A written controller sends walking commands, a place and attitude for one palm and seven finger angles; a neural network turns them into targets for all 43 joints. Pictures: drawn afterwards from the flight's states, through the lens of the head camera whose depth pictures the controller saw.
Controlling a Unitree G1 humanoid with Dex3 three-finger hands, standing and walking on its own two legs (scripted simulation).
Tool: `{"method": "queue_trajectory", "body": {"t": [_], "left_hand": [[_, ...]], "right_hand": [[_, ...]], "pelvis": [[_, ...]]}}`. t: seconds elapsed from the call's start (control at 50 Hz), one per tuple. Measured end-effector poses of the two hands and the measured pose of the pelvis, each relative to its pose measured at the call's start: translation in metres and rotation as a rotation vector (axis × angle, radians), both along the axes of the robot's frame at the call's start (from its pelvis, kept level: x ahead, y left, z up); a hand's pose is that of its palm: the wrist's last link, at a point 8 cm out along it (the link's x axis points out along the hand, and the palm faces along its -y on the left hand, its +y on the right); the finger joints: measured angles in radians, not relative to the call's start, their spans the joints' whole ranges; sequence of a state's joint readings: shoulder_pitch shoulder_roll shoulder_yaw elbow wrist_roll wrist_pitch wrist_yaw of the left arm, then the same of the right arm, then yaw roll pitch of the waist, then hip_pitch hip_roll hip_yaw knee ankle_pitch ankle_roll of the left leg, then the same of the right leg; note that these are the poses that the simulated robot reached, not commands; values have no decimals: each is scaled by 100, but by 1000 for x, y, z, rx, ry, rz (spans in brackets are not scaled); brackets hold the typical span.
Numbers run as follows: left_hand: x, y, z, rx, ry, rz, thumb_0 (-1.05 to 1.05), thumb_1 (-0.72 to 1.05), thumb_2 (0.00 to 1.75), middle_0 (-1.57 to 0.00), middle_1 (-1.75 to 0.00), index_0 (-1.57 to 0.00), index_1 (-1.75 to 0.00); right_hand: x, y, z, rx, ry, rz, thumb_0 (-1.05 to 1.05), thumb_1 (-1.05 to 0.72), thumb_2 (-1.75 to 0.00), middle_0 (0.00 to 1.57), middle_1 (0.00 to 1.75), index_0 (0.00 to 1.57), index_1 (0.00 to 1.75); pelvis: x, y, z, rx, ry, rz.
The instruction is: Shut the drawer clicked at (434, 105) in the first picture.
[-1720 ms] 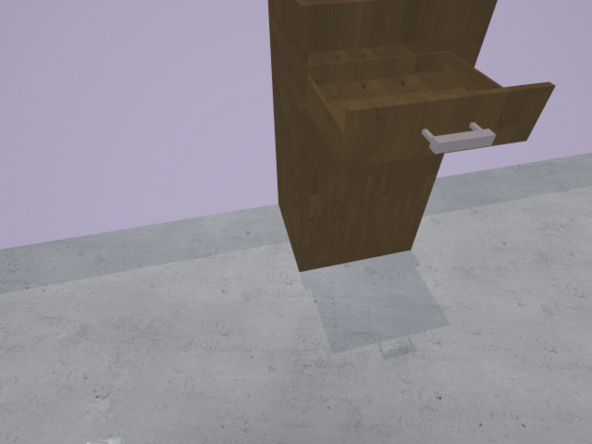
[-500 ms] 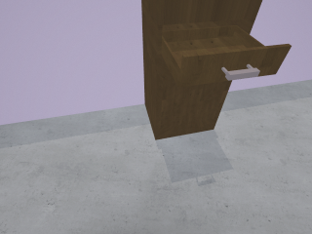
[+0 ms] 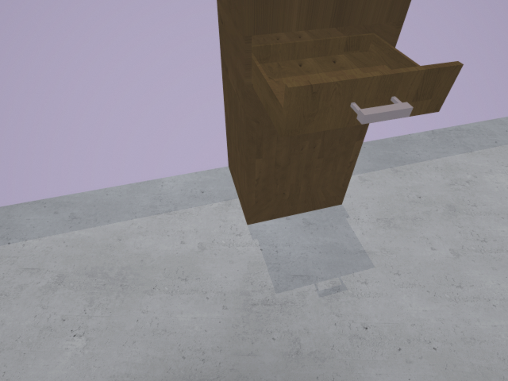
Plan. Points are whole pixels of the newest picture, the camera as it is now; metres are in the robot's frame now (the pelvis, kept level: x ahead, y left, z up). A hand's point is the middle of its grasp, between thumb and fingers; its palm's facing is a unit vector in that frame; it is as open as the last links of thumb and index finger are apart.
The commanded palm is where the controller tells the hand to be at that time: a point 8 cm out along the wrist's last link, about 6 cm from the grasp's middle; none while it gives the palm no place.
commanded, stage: walk to a spot facing it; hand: left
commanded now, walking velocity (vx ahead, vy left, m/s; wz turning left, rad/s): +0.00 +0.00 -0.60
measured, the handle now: (379, 108) +0.74 -0.25 +0.06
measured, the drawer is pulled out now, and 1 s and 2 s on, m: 0.30 0.30 0.30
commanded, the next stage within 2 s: none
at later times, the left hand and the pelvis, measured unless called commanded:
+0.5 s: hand out of the picture +0.03 +0.15 -0.16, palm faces -0.15 -0.95 -0.26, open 7.4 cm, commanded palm none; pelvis -0.04 -0.04 +0.00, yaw -15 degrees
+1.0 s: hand out of the picture +0.11 +0.21 -0.17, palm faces -0.44 -0.87 -0.23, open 7.4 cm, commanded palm none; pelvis -0.05 +0.04 +0.00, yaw -33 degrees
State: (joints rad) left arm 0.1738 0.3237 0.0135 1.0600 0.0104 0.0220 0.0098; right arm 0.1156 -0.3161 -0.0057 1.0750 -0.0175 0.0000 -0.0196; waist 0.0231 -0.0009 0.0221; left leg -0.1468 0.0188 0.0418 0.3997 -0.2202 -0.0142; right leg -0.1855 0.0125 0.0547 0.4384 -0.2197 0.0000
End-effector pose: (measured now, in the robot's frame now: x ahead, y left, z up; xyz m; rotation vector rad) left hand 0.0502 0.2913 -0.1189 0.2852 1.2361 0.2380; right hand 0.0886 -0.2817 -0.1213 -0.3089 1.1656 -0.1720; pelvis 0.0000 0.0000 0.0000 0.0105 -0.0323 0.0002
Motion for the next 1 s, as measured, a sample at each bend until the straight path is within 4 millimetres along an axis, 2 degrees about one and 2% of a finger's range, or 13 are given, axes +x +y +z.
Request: {"method": "queue_trajectory", "body": {"t": [0.14,0.26,0.36,0.44,0.6,0.74,0.8,0.86,1.0], "left_hand": [[-5,-31,-18,-50,46,-54,1,91,90,-20,-30,-20,-30],[-13,-66,-25,-55,53,-93,0,91,90,-20,-30,-20,-30],[-24,-86,-15,-68,65,-90,0,91,90,-20,-30,-20,-30],[-25,-92,-7,-75,78,-125,1,91,90,-20,-30,-20,-30],[-5,-82,-3,-70,55,-205,1,91,90,-20,-30,-20,-30],[20,-57,-10,-78,28,-287,1,91,90,-20,-30,-20,-30],[36,-44,-20,-92,19,-325,1,91,90,-20,-30,-20,-30],[51,-38,-20,-107,13,-372,1,91,90,-20,-30,-20,-30],[74,-38,-20,-116,34,-488,1,91,90,-19,-30,-19,-30]], "right_hand": [[-37,10,-22,68,17,-90,1,-91,-90,20,30,20,30],[-71,-2,-50,126,49,-177,1,-91,-90,20,30,20,30],[-87,-11,-38,134,70,-217,1,-91,-90,20,30,20,30],[-93,-18,-26,121,36,-258,1,-91,-90,20,30,20,30],[-104,-21,-14,82,-30,-330,1,-91,-90,20,30,19,30],[-119,2,-1,44,-84,-389,1,-91,-90,20,30,19,30],[-138,19,4,12,-101,-430,1,-91,-90,20,30,20,30],[-168,37,12,-5,-70,-482,1,-91,-90,20,30,20,30],[-220,70,14,-3,-10,-601,1,-91,-90,20,30,20,30]], "pelvis": [[-11,-9,-12,30,-3,-76],[-20,-29,-26,28,-17,-137],[-28,-37,-13,37,0,-170],[-34,-38,-4,49,21,-218],[-42,-26,-1,45,44,-311],[-48,2,-3,24,55,-393],[-50,17,-7,5,54,-421],[-51,26,-2,-5,39,-463],[-53,37,1,-27,28,-575]]}}
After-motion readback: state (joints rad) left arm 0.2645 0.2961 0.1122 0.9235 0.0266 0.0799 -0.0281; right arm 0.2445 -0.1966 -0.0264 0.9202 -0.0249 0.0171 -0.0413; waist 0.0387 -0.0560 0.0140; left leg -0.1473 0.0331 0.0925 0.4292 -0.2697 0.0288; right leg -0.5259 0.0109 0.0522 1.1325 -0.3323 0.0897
